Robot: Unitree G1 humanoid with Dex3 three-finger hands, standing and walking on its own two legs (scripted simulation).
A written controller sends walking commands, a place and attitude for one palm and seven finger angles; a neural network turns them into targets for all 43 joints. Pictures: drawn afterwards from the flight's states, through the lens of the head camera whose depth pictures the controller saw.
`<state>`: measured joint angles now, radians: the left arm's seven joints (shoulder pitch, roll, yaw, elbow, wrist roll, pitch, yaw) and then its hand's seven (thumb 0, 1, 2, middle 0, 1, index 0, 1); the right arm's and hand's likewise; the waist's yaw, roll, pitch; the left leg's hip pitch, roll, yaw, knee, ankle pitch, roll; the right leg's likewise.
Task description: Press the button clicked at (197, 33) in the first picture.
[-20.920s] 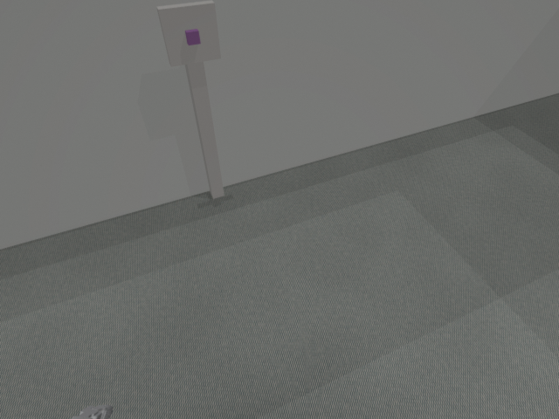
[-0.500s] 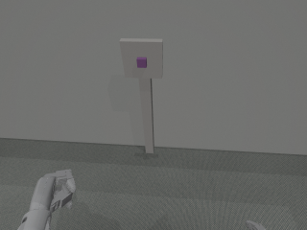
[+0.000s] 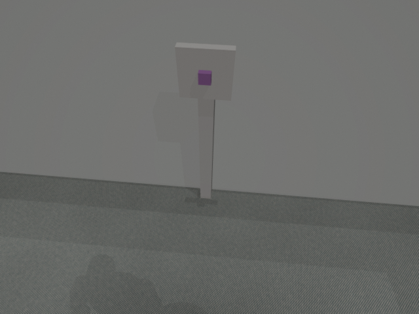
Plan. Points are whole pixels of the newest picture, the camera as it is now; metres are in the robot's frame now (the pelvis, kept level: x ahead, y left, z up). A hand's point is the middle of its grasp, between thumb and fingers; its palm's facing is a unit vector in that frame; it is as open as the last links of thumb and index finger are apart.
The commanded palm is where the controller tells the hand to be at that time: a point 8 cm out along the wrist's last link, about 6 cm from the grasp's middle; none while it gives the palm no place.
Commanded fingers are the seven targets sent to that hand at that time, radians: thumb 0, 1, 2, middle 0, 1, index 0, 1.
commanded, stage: let the arm hang, fingers relaxed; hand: left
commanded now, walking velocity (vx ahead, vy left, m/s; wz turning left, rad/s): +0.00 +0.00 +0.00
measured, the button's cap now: (204, 77) +0.77 +0.08 +0.03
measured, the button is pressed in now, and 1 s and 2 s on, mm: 0 0 0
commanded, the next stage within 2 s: stand and wait in 0.48 s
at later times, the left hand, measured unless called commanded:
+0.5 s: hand out of the picture -0.01 +0.14 -0.18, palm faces +0.03 -0.98 -0.17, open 7.3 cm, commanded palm none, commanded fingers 0.00 0.90 0.90 -0.20 -0.30 -0.20 -0.30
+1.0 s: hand out of the picture -0.01 +0.12 -0.18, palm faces +0.05 -0.98 -0.17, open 7.3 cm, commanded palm none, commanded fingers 0.00 0.90 0.90 -0.20 -0.30 -0.20 -0.30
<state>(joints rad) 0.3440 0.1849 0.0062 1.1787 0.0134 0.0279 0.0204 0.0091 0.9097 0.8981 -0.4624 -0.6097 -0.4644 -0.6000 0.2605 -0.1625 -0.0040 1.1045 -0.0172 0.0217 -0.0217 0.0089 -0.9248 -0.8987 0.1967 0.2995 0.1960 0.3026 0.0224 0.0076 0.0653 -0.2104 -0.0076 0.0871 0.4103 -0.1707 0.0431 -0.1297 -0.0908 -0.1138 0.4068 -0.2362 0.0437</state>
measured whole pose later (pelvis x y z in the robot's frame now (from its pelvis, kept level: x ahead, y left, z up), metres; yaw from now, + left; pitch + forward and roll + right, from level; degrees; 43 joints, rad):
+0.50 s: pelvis -0.01 -0.02 +0.00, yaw -1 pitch -2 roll +0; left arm 0.27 0.12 0.02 1.15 0.01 0.01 0.03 0.01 0.92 0.90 -0.20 -0.30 -0.20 -0.30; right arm 0.33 -0.09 -0.01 1.15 -0.02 0.02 -0.02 0.01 -0.91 -0.90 0.20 0.30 0.19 0.30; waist -0.01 0.01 0.06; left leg -0.23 0.02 0.09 0.44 -0.18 0.02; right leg -0.16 -0.06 -0.11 0.45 -0.25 0.02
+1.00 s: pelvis +0.00 -0.04 +0.00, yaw +0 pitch -2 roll +0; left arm 0.28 0.11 0.02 1.17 0.01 0.00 0.03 0.00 0.91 0.90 -0.20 -0.30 -0.20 -0.30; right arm 0.28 -0.11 -0.01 1.15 -0.02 0.02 -0.03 0.01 -0.92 -0.90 0.19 0.30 0.19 0.30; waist 0.00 0.01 0.07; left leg -0.21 0.05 0.07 0.43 -0.18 -0.01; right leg -0.13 -0.04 -0.13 0.43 -0.26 -0.01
